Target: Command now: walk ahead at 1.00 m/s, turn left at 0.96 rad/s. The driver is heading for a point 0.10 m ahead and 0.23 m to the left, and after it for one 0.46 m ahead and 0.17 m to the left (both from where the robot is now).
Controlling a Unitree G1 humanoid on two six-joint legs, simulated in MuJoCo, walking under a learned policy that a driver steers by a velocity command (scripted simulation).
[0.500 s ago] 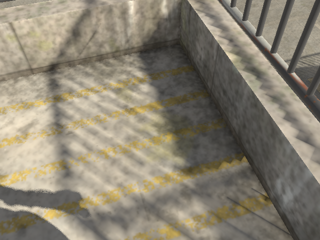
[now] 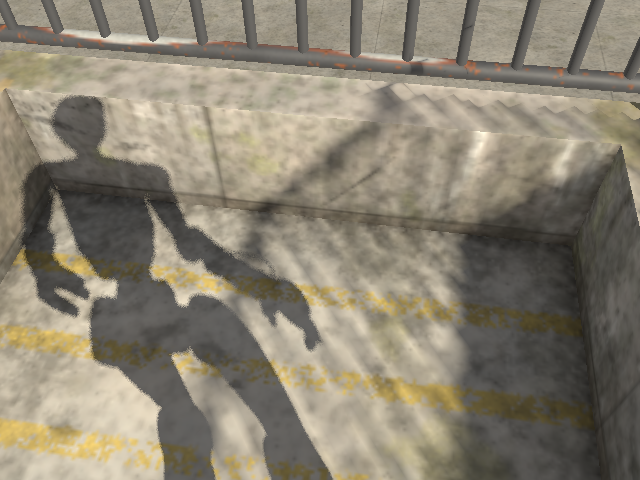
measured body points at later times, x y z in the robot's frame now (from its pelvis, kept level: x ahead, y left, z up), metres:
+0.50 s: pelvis +0.43 +0.03 -0.01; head +0.48 +0.04 +0.43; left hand +0.49 +0.32 -0.10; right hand +0.60 -0.19 -0.14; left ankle +0.43 +0.05 -0.73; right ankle +0.54 -0.11 -0.65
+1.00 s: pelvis +0.62 +0.06 -0.01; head +0.63 +0.09 +0.44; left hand +0.61 +0.35 -0.13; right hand +0.89 -0.09 -0.11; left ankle +0.56 +0.19 -0.72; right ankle +0.78 +0.02 -0.73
